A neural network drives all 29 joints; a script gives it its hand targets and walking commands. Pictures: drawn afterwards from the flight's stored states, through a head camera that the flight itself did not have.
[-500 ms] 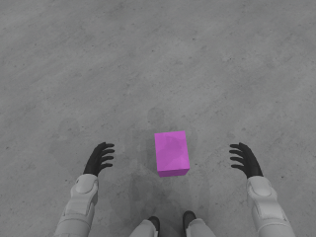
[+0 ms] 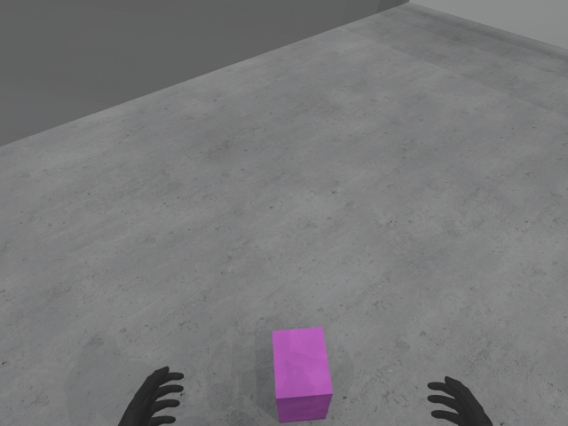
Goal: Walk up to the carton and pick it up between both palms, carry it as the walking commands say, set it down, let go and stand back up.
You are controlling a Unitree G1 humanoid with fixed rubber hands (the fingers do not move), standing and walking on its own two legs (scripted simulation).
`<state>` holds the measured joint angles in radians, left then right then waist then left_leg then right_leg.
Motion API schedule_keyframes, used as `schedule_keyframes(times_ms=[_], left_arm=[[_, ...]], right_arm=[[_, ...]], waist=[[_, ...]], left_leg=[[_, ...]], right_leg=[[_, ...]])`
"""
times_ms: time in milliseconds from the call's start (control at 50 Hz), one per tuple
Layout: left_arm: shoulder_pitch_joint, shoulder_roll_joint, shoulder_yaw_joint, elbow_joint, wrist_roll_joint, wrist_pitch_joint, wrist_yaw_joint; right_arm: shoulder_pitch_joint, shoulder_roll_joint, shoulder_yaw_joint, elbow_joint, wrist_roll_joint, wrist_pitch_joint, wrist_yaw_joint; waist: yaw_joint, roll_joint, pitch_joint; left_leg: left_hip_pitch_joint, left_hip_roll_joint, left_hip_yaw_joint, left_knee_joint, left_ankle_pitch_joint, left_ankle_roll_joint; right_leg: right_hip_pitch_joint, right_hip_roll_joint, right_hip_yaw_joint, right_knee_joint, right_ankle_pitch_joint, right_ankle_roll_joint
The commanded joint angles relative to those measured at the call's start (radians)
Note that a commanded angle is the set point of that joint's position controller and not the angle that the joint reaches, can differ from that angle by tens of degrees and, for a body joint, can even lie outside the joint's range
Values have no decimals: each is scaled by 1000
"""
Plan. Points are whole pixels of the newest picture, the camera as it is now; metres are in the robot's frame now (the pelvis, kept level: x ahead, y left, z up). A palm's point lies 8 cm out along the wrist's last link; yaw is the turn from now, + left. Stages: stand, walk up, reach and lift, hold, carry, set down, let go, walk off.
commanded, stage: let go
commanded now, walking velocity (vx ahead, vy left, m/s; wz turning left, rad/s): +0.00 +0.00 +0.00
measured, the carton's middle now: (300, 377) +0.40 +0.00 -0.63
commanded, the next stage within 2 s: stand in 0.26 s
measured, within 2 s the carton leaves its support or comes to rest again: neither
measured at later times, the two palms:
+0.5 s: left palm out of the picture +0.13 +0.29 -0.09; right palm out of the picture +0.14 -0.28 -0.08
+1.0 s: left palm out of the picture +0.12 +0.29 -0.10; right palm out of the picture +0.12 -0.29 -0.09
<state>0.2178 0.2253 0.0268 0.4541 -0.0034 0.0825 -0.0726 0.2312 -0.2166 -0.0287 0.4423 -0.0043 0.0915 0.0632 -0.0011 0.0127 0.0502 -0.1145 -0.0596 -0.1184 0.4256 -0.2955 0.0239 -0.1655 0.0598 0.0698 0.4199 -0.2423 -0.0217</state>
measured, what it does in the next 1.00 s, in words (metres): stands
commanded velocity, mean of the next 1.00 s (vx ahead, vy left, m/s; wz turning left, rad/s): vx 0.00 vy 0.00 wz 0.00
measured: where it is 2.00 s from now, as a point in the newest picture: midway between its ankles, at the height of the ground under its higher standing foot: outside the picture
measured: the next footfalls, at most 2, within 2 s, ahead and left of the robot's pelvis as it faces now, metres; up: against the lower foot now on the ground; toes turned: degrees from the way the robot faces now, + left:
none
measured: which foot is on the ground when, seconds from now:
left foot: down 0.00-1.00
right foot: down 0.00-1.00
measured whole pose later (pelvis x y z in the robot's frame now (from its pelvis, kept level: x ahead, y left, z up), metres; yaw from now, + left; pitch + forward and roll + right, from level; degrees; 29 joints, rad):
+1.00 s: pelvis +0.00 +0.00 +0.00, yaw +0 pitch -1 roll +0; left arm 0.15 0.34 0.03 0.86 0.03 0.00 0.03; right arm 0.18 -0.35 -0.01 0.84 -0.03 0.00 -0.03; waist 0.00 0.00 0.01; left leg -0.10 -0.06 -0.12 0.43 -0.30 0.02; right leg -0.15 0.06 0.07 0.44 -0.26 -0.03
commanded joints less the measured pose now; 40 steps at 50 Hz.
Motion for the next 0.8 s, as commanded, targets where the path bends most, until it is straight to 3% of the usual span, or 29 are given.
schedule_keyframes(times_ms=[0,140,240,260,280,320,360,480,780], left_arm=[[-52,95,31,-88,7,12,0],[-41,90,35,-80,21,34,8],[-49,74,57,-108,23,90,43],[-67,211,76,29,27,24,86],[-48,206,72,43,36,-8,99],[-69,177,59,71,38,-40,101],[-79,170,55,99,39,-55,99],[-75,205,50,183,39,-75,103],[-78,252,39,311,33,-96,105]], right_arm=[[-47,-82,-24,-89,-2,8,5],[-49,-80,-26,-93,-7,26,2],[-46,-106,-15,-81,9,12,-19],[-73,-202,-41,45,-34,-24,-66],[-49,-208,-49,54,-33,-40,-84],[-55,-200,-42,92,-38,-58,-93],[-79,-202,-39,120,-37,-70,-95],[-84,-227,-41,193,-32,-83,-96],[-75,-276,-26,304,-27,-100,-100]], waist=[[-2,5,-27],[-4,2,-37],[-4,7,-66],[28,-67,-44],[8,-53,-72],[-1,-16,-82],[5,11,-96],[1,11,-112],[1,-8,-96]], left_leg=[[-103,32,73,-68,186,-36],[-84,30,55,-55,269,-35],[-116,30,51,-45,305,-41],[-154,65,10,7,270,-56],[-108,74,-3,15,255,-48],[-110,85,-26,2,193,-39],[-125,94,-46,-1,181,-31],[-95,103,-61,3,269,-29],[-45,112,-73,-19,336,-16]], right_leg=[[143,-49,-36,-34,157,21],[173,-37,-41,-10,222,26],[164,-33,-42,14,244,29],[47,-72,-14,34,200,40],[25,-80,7,31,168,33],[0,-81,30,34,98,28],[11,-81,34,49,116,23],[21,-99,55,46,205,12],[68,-119,84,12,291,-3]])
